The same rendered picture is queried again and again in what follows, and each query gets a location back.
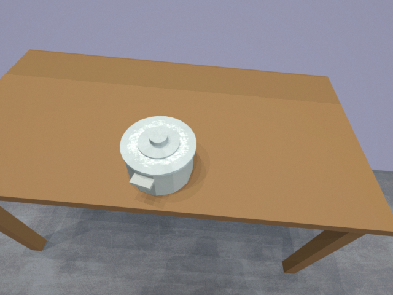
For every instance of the knob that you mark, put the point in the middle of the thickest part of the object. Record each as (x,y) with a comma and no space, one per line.
(158,137)

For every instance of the lid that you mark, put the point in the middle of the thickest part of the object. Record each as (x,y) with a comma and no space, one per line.
(141,156)

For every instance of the pot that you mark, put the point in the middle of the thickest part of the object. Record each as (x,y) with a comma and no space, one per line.
(160,185)

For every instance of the table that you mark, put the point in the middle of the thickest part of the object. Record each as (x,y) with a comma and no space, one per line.
(272,148)

